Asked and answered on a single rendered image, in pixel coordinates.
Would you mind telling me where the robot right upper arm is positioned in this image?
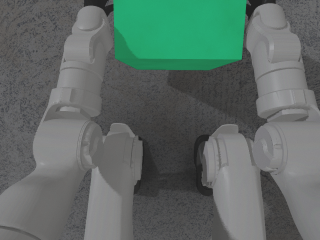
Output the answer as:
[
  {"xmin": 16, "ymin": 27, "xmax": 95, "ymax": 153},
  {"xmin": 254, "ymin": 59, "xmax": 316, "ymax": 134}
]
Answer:
[{"xmin": 252, "ymin": 121, "xmax": 320, "ymax": 240}]

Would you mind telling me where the right robot forearm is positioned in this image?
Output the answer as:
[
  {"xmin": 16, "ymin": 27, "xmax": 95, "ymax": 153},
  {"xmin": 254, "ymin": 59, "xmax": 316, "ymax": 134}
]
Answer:
[{"xmin": 243, "ymin": 3, "xmax": 320, "ymax": 123}]

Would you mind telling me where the right robot shin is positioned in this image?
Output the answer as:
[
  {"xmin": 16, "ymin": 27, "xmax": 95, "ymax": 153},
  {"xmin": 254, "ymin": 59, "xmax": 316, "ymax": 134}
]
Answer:
[{"xmin": 201, "ymin": 124, "xmax": 261, "ymax": 189}]

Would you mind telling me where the robot left upper arm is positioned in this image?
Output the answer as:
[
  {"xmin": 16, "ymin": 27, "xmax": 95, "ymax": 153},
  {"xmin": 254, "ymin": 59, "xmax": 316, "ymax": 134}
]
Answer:
[{"xmin": 0, "ymin": 118, "xmax": 105, "ymax": 240}]

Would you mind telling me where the left robot forearm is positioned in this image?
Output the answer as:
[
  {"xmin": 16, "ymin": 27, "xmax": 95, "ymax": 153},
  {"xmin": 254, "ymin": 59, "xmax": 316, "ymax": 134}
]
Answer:
[{"xmin": 32, "ymin": 5, "xmax": 114, "ymax": 159}]

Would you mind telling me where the carton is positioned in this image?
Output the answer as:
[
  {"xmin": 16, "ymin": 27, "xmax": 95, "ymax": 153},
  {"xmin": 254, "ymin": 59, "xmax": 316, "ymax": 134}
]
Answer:
[{"xmin": 113, "ymin": 0, "xmax": 247, "ymax": 71}]

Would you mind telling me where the robot left thigh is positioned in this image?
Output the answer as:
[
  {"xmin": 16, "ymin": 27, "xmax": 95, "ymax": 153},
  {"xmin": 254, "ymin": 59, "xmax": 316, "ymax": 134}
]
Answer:
[{"xmin": 84, "ymin": 131, "xmax": 143, "ymax": 240}]

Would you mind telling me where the robot right hand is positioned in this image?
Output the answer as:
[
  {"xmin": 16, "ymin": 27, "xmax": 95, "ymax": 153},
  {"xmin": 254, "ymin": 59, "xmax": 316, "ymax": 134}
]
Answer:
[{"xmin": 245, "ymin": 0, "xmax": 276, "ymax": 20}]

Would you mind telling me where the robot left hand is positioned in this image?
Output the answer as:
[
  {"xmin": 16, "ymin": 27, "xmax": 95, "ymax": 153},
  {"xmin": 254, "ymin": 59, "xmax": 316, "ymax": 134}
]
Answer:
[{"xmin": 84, "ymin": 0, "xmax": 114, "ymax": 17}]

